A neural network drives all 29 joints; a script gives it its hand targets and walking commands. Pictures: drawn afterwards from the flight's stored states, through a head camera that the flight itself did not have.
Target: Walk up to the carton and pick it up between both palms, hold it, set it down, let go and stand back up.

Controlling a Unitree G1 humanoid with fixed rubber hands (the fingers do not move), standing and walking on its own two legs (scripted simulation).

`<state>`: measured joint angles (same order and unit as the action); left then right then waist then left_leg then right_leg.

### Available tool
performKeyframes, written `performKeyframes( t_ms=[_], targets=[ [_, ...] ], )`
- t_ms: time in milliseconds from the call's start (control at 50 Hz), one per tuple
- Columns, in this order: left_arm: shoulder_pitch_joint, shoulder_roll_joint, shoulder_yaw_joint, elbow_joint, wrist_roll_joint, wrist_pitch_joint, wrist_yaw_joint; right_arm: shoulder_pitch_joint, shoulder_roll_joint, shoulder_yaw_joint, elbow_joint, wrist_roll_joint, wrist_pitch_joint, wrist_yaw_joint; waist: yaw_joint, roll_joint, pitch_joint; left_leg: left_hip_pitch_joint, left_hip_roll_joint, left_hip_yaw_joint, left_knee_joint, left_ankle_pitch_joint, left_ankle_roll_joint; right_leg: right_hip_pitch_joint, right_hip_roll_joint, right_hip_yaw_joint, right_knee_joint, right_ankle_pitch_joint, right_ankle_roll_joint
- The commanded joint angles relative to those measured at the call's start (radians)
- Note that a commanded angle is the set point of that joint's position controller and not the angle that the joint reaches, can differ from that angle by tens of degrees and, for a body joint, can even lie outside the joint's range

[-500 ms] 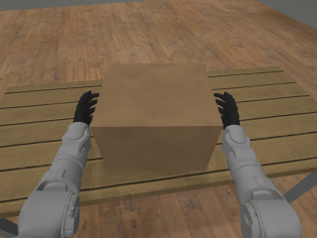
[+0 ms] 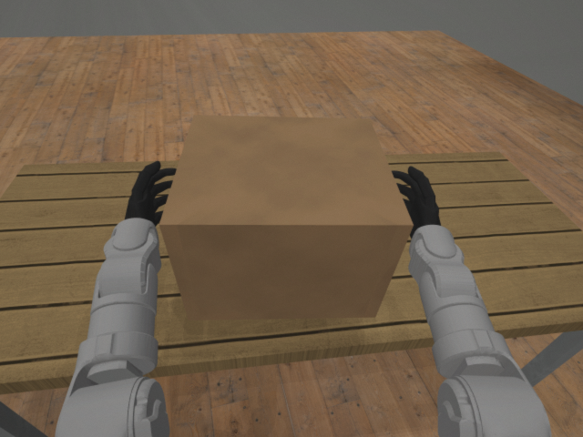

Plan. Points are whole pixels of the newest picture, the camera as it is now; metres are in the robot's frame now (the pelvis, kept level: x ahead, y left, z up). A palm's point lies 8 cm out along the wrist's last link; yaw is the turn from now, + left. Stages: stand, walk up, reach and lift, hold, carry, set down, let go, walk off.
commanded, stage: reach and lift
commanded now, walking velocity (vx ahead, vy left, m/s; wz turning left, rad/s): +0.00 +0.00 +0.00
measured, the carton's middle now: (283, 214) +0.45 -0.02 +0.09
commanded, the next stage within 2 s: hold in 1.16 s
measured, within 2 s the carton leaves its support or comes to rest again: neither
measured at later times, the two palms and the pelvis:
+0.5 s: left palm (131, 231) +0.35 +0.19 +0.16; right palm (429, 222) +0.34 -0.20 +0.16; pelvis -0.02 -0.01 +0.00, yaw +0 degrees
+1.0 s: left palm (126, 226) +0.35 +0.19 +0.17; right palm (431, 213) +0.35 -0.20 +0.18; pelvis -0.02 -0.01 +0.00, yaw +0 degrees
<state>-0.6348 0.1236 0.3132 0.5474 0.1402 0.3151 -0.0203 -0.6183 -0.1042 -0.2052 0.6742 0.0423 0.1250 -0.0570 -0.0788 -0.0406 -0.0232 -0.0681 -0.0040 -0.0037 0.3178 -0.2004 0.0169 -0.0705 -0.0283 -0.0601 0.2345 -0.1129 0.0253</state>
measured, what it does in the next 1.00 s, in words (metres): stands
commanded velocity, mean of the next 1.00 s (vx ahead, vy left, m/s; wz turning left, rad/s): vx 0.00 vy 0.00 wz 0.00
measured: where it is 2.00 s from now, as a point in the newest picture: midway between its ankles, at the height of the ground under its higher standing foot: outside the picture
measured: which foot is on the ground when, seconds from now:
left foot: down 0.00-1.00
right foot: down 0.00-1.00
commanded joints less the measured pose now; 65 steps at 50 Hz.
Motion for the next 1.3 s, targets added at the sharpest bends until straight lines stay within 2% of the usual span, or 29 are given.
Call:
performKeyframes(
  t_ms=[0, 20, 40, 60, 80, 120, 160, 180, 200, 240, 260, 280, 340, 360, 380, 440, 520, 600, 780, 840, 900, 940, 1020, 1060, 1180, 1280],
  targets=[
    [-0.645, -0.531, -0.398, -0.215, -0.069, -0.022, -0.192, -0.673, 0.429, 0.308, -0.276, 0.024, -0.061, 0.151, -0.019, 0.068, -0.432, 0.072, -0.037, 0.025, -0.015, 0.377, -0.088, 0.19, 0.069, -0.021, 0.031, 0.211, -0.015],
    [-0.628, -0.529, -0.4, -0.232, -0.066, -0.009, -0.19, -0.671, 0.426, 0.32, -0.289, 0.032, -0.057, 0.154, -0.007, 0.076, -0.438, 0.076, -0.039, 0.026, -0.014, 0.379, -0.088, 0.197, 0.068, -0.02, 0.035, 0.216, -0.017],
    [-0.646, -0.525, -0.398, -0.231, -0.068, -0.004, -0.193, -0.678, 0.427, 0.304, -0.287, 0.023, -0.055, 0.155, -0.019, 0.07, -0.433, 0.062, -0.041, 0.028, -0.019, 0.354, -0.087, 0.189, 0.066, -0.022, 0.033, 0.204, -0.014],
    [-0.619, -0.529, -0.405, -0.26, -0.067, 0.005, -0.189, -0.665, 0.427, 0.329, -0.301, 0.038, -0.052, 0.158, -0.003, 0.077, -0.449, 0.079, -0.038, 0.026, -0.014, 0.374, -0.088, 0.198, 0.068, -0.023, 0.038, 0.216, -0.018],
    [-0.63, -0.518, -0.398, -0.26, -0.065, 0.015, -0.19, -0.666, 0.421, 0.32, -0.29, 0.037, -0.044, 0.16, -0.01, 0.071, -0.432, 0.075, -0.039, 0.028, -0.017, 0.365, -0.087, 0.192, 0.068, -0.022, 0.034, 0.206, -0.016],
    [-0.59, -0.506, -0.379, -0.263, -0.052, 0.04, -0.194, -0.657, 0.413, 0.333, -0.297, 0.047, -0.032, 0.162, 0.004, 0.054, -0.406, 0.066, -0.042, 0.031, -0.025, 0.345, -0.077, 0.203, 0.067, -0.021, 0.03, 0.196, -0.016],
    [-0.62, -0.501, -0.383, -0.296, -0.06, 0.052, -0.197, -0.685, 0.418, 0.333, -0.321, 0.049, -0.028, 0.162, 0.005, 0.05, -0.42, 0.04, -0.046, 0.036, -0.032, 0.315, -0.072, 0.207, 0.064, -0.02, 0.034, 0.187, -0.014],
    [-0.594, -0.512, -0.401, -0.333, -0.066, 0.061, -0.191, -0.678, 0.42, 0.355, -0.349, 0.064, -0.028, 0.164, 0.01, 0.055, -0.451, 0.062, -0.043, 0.033, -0.022, 0.346, -0.073, 0.218, 0.069, -0.02, 0.04, 0.215, -0.019],
    [-0.602, -0.502, -0.396, -0.321, -0.068, 0.066, -0.193, -0.678, 0.418, 0.349, -0.343, 0.06, -0.024, 0.163, 0.001, 0.049, -0.44, 0.055, -0.046, 0.034, -0.022, 0.336, -0.071, 0.209, 0.066, -0.02, 0.037, 0.213, -0.015],
    [-0.576, -0.501, -0.404, -0.361, -0.069, 0.079, -0.191, -0.664, 0.428, 0.381, -0.378, 0.077, -0.015, 0.158, 0.004, 0.042, -0.466, 0.065, -0.051, 0.035, -0.012, 0.362, -0.067, 0.235, 0.068, -0.016, 0.042, 0.26, -0.012],
    [-0.575, -0.491, -0.397, -0.349, -0.064, 0.087, -0.194, -0.659, 0.421, 0.37, -0.37, 0.071, -0.006, 0.154, -0.005, 0.035, -0.444, 0.052, -0.053, 0.037, -0.022, 0.329, -0.064, 0.233, 0.065, -0.015, 0.037, 0.242, -0.01],
    [-0.581, -0.492, -0.393, -0.361, -0.064, 0.091, -0.196, -0.672, 0.426, 0.375, -0.386, 0.071, -0.004, 0.153, 0.005, 0.033, -0.442, 0.035, -0.055, 0.038, -0.031, 0.299, -0.059, 0.233, 0.063, -0.015, 0.037, 0.222, -0.01],
    [-0.598, -0.49, -0.412, -0.397, -0.074, 0.108, -0.191, -0.674, 0.424, 0.374, -0.396, 0.077, 0.005, 0.154, -0.003, 0.046, -0.439, 0.038, -0.053, 0.038, -0.034, 0.291, -0.064, 0.219, 0.062, -0.015, 0.035, 0.198, -0.014],
    [-0.563, -0.501, -0.429, -0.439, -0.074, 0.117, -0.187, -0.653, 0.427, 0.402, -0.416, 0.097, 0.008, 0.153, 0.001, 0.053, -0.458, 0.067, -0.05, 0.033, -0.022, 0.34, -0.066, 0.231, 0.068, -0.016, 0.042, 0.236, -0.017],
    [-0.577, -0.486, -0.42, -0.42, -0.071, 0.126, -0.191, -0.649, 0.42, 0.385, -0.399, 0.092, 0.019, 0.15, -0.015, 0.052, -0.433, 0.054, -0.053, 0.036, -0.026, 0.318, -0.064, 0.226, 0.064, -0.014, 0.032, 0.22, -0.014],
    [-0.58, -0.483, -0.402, -0.417, -0.063, 0.147, -0.2, -0.67, 0.42, 0.372, -0.401, 0.083, 0.033, 0.15, -0.007, 0.043, -0.406, 0.012, -0.054, 0.038, -0.051, 0.238, -0.053, 0.226, 0.058, -0.014, 0.031, 0.165, -0.012],
    [-0.568, -0.488, -0.419, -0.452, -0.069, 0.163, -0.193, -0.66, 0.415, 0.387, -0.415, 0.102, 0.043, 0.153, -0.013, 0.057, -0.419, 0.054, -0.049, 0.032, -0.039, 0.283, -0.062, 0.216, 0.066, -0.02, 0.03, 0.176, -0.017],
    [-0.584, -0.466, -0.388, -0.436, -0.056, 0.188, -0.202, -0.672, 0.414, 0.37, -0.392, 0.094, 0.066, 0.152, -0.011, 0.041, -0.366, -0.001, -0.054, 0.038, -0.071, 0.184, -0.045, 0.224, 0.054, -0.015, 0.021, 0.12, -0.013],
    [-0.572, -0.467, -0.418, -0.523, -0.077, 0.211, -0.19, -0.682, 0.409, 0.407, -0.474, 0.134, 0.081, 0.148, -0.012, 0.049, -0.447, 0.052, -0.053, 0.031, -0.031, 0.305, -0.059, 0.244, 0.068, -0.02, 0.039, 0.211, -0.013],
    [-0.56, -0.449, -0.395, -0.504, -0.063, 0.231, -0.193, -0.67, 0.395, 0.396, -0.445, 0.131, 0.105, 0.146, -0.009, 0.039, -0.387, 0.032, -0.052, 0.034, -0.045, 0.268, -0.054, 0.235, 0.065, -0.018, 0.031, 0.182, -0.013],
    [-0.557, -0.45, -0.391, -0.519, -0.063, 0.247, -0.197, -0.68, 0.4, 0.403, -0.464, 0.143, 0.113, 0.147, -0.002, 0.042, -0.398, 0.023, -0.052, 0.035, -0.048, 0.263, -0.052, 0.248, 0.063, -0.015, 0.034, 0.188, -0.014],
    [-0.562, -0.458, -0.413, -0.561, -0.073, 0.25, -0.193, -0.675, 0.396, 0.412, -0.482, 0.159, 0.117, 0.146, -0.012, 0.063, -0.423, 0.054, -0.05, 0.029, -0.03, 0.324, -0.065, 0.25, 0.069, -0.017, 0.04, 0.226, -0.016],
    [-0.549, -0.453, -0.422, -0.587, -0.083, 0.264, -0.187, -0.659, 0.383, 0.419, -0.505, 0.173, 0.135, 0.145, -0.021, 0.062, -0.436, 0.074, -0.05, 0.026, -0.014, 0.364, -0.07, 0.246, 0.073, -0.016, 0.04, 0.252, -0.017],
    [-0.541, -0.441, -0.403, -0.571, -0.071, 0.278, -0.192, -0.652, 0.37, 0.403, -0.484, 0.17, 0.151, 0.144, -0.022, 0.061, -0.395, 0.052, -0.049, 0.026, -0.029, 0.325, -0.069, 0.241, 0.07, -0.015, 0.034, 0.215, -0.018],
    [-0.554, -0.441, -0.417, -0.622, -0.083, 0.298, -0.191, -0.661, 0.366, 0.412, -0.523, 0.191, 0.172, 0.144, -0.026, 0.071, -0.415, 0.063, -0.049, 0.023, -0.019, 0.355, -0.075, 0.251, 0.073, -0.015, 0.04, 0.246, -0.018],
    [-0.565, -0.426, -0.401, -0.617, -0.082, 0.313, -0.193, -0.68, 0.37, 0.414, -0.528, 0.194, 0.189, 0.144, -0.015, 0.053, -0.417, 0.038, -0.05, 0.027, -0.03, 0.315, -0.065, 0.266, 0.07, -0.011, 0.04, 0.229, -0.016]
  ],
)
